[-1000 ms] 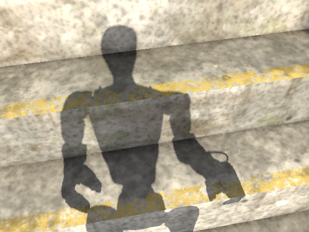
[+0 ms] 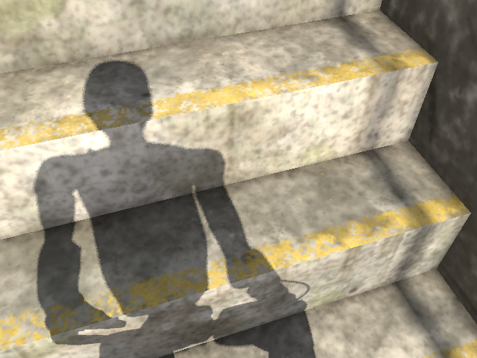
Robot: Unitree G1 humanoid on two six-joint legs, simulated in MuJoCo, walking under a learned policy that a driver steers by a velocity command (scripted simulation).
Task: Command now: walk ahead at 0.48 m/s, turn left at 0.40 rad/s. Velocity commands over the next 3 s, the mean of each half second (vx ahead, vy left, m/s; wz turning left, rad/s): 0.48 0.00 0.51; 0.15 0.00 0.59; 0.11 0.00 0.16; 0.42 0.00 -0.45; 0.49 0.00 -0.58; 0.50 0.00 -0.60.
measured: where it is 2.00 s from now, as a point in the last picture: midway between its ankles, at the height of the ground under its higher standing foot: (29, 307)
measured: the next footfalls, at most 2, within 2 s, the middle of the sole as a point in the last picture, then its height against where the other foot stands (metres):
left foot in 0.38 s outside the picture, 0.21 m higher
right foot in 0.96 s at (229, 239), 0.22 m higher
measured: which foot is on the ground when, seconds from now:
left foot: up 0.00-0.36, down 0.38-1.00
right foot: down 0.00-0.44, up 0.46-0.94, down 0.96-1.00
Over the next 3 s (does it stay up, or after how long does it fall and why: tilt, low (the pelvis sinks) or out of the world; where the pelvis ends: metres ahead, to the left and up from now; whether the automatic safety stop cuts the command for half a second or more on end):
stays up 0.70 0.61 0.78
